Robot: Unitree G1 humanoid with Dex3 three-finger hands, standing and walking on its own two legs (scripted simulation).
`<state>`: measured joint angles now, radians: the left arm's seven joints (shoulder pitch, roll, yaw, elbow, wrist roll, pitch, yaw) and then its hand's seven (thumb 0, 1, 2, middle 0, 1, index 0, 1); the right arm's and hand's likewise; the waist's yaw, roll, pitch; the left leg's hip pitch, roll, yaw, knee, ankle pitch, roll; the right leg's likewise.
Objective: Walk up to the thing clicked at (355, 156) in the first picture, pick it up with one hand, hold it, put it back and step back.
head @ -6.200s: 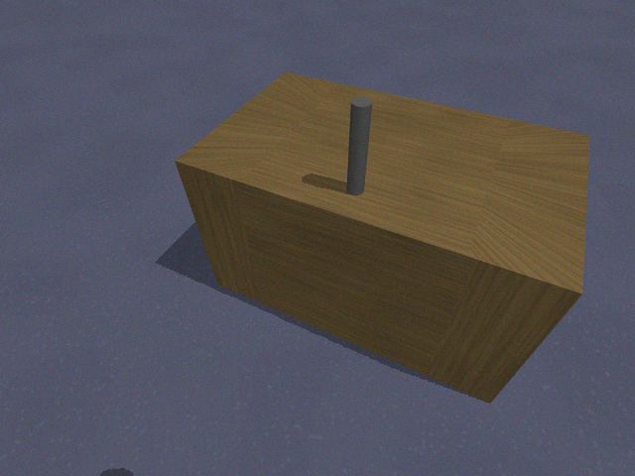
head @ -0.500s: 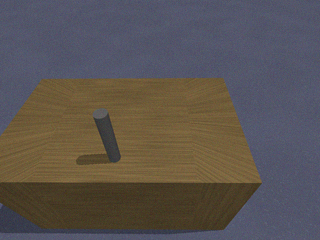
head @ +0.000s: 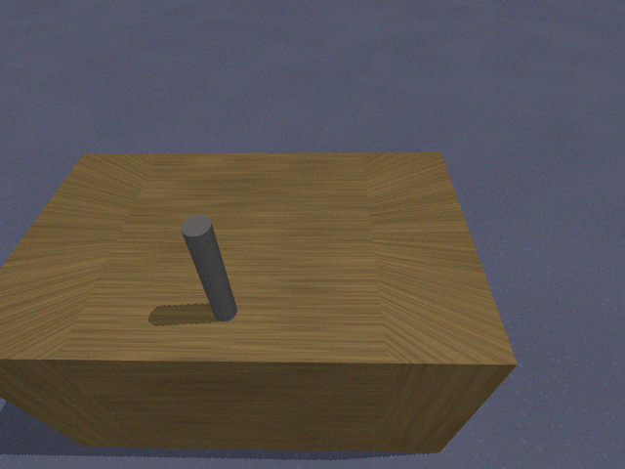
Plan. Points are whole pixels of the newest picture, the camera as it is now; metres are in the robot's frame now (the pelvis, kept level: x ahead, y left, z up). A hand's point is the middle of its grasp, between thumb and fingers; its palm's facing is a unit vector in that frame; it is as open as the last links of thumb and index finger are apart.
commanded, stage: stand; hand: left
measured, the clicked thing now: (212, 274) +0.46 +0.21 -0.06
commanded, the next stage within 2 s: rise first in 0.60 s
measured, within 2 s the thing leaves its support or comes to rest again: neither
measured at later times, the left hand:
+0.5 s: hand out of the picture +0.07 +0.25 -0.16, palm faces -0.02 -0.94 -0.35, open 7.4 cm
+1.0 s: hand (158, 467) +0.18 +0.24 -0.12, palm faces +0.16 -0.93 -0.32, open 12.1 cm
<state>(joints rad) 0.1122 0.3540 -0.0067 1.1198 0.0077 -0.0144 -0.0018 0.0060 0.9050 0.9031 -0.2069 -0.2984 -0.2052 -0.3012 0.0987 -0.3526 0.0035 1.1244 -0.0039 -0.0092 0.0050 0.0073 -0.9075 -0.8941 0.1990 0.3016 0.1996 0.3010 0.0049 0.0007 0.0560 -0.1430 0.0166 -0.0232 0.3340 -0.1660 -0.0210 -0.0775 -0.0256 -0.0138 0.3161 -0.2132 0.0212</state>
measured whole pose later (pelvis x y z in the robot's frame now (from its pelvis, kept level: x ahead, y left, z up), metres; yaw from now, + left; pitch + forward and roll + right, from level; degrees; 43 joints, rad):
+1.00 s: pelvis -0.01 +0.00 -0.01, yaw -1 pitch +3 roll +0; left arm 0.06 0.29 0.12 0.82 -0.05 -0.09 0.06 0.01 0.36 0.40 -0.08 -0.09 -0.08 -0.10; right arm 0.06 -0.28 -0.12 0.86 0.05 -0.08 -0.06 0.01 -0.31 -0.38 0.07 0.09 0.07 0.09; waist 0.01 0.00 0.02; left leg -0.30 0.03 0.00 0.45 -0.21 -0.02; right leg -0.26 -0.02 0.01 0.47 -0.26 0.02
